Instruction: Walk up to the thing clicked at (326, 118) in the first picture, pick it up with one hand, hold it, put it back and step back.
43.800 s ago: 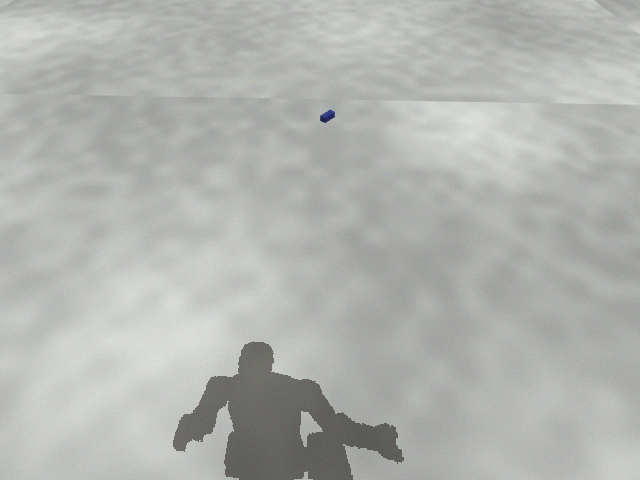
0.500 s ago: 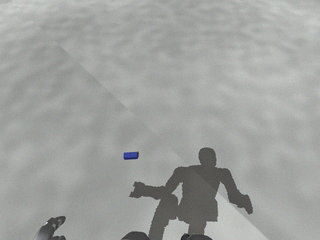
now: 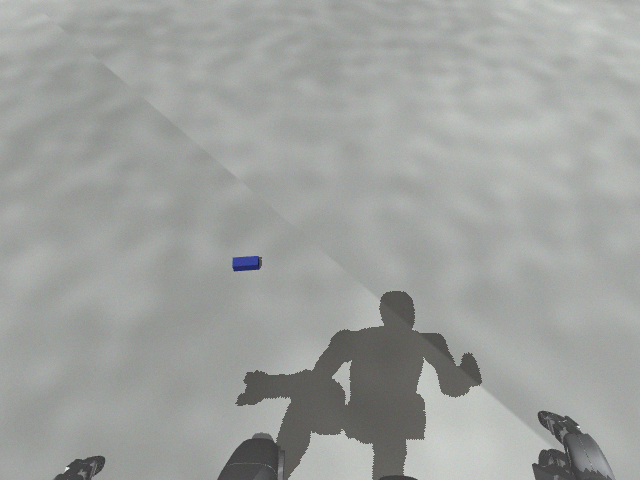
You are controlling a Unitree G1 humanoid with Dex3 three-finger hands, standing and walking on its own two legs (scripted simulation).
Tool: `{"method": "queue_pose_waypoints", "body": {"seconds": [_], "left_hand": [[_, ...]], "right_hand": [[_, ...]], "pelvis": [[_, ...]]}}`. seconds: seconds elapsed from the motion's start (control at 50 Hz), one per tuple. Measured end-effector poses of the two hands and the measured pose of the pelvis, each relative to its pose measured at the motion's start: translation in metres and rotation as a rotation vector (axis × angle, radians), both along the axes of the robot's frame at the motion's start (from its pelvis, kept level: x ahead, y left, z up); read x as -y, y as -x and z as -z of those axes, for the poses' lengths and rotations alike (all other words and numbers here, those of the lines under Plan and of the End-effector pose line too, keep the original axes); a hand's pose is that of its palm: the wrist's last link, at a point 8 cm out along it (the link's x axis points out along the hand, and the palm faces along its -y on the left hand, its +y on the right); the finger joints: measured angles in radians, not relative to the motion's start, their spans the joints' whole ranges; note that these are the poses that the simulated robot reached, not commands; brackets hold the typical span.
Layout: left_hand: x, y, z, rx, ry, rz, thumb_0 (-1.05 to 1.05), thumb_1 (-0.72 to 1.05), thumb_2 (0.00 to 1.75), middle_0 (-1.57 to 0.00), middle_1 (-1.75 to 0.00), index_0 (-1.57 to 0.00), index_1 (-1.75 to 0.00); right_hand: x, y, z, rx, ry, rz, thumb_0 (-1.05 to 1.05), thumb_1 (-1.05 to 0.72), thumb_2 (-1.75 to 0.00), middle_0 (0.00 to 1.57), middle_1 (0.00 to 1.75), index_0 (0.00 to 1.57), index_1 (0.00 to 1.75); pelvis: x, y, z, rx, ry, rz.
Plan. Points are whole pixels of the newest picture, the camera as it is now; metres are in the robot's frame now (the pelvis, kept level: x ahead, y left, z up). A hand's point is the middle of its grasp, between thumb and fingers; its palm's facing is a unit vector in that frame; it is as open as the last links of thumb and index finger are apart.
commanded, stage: step back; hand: left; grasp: from above
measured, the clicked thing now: (246, 263) +0.80 +0.32 -0.73
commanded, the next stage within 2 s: stand in 1.62 s
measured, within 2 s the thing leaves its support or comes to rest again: neither
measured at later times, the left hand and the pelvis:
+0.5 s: hand out of the picture -0.07 +0.25 -0.13, palm faces +0.09 -0.93 -0.36, open 7.4 cm; pelvis -0.17 -0.02 +0.01, yaw +6 degrees
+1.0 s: hand out of the picture -0.23 +0.25 -0.13, palm faces +0.09 -0.91 -0.41, open 7.4 cm; pelvis -0.25 -0.03 +0.01, yaw +5 degrees
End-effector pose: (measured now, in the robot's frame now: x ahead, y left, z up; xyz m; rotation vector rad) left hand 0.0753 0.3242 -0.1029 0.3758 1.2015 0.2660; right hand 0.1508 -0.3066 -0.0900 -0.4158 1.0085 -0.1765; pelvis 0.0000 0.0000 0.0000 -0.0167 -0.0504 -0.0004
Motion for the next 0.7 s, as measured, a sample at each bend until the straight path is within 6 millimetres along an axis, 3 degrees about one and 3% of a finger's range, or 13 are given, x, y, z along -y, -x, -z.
{"method": "queue_pose_waypoints", "body": {"seconds": [0.12,0.22,0.34,0.44,0.58,0.7], "left_hand": [[0.028,0.055,-0.022,-0.011,0.003,-0.008,0.01,0.9,0.9,-0.21,-0.3,-0.21,-0.3],[0.03,0.075,-0.032,0.026,-0.021,-0.014,0.01,0.9,0.9,-0.21,-0.3,-0.21,-0.3],[0.022,0.094,-0.019,0.132,-0.022,-0.021,0.01,0.9,0.9,-0.21,-0.3,-0.21,-0.3],[0.024,0.133,-0.003,0.119,0.029,-0.044,0.0,0.9,0.9,-0.21,-0.3,-0.21,-0.3],[0.037,0.202,-0.007,0.067,0.065,-0.065,0.01,0.9,0.9,-0.21,-0.3,-0.21,-0.3],[0.051,0.266,-0.001,-0.014,0.028,-0.036,0.01,0.9,0.9,-0.21,-0.3,-0.21,-0.3]], "right_hand": [[0.017,0.056,0.007,-0.07,-0.041,0.044,0.01,-0.91,-0.9,0.21,0.3,0.21,0.3],[0.026,0.113,0.012,-0.15,-0.026,0.041,0.01,-0.91,-0.9,0.21,0.3,0.21,0.3],[0.02,0.173,0.022,-0.244,0.011,-0.008,0.01,-0.91,-0.9,0.21,0.3,0.21,0.3],[0.009,0.214,0.011,-0.239,0.005,-0.016,0.01,-0.91,-0.9,0.21,0.3,0.21,0.3],[0.02,0.235,-0.014,-0.144,0.023,-0.027,0.01,-0.9,-0.9,0.21,0.3,0.21,0.3],[0.043,0.243,-0.007,-0.024,-0.007,-0.013,0.01,-0.9,-0.9,0.21,0.3,0.21,0.3]], "pelvis": [[0.015,0.036,-0.013,-0.008,-0.054,-0.007],[0.019,0.066,-0.016,-0.039,-0.057,-0.042],[0.019,0.115,-0.003,-0.032,-0.026,-0.119],[0.019,0.155,-0.005,0.007,-0.047,-0.113],[0.029,0.197,-0.018,-0.019,0.004,-0.087],[0.046,0.232,-0.007,-0.008,-0.001,-0.025]]}}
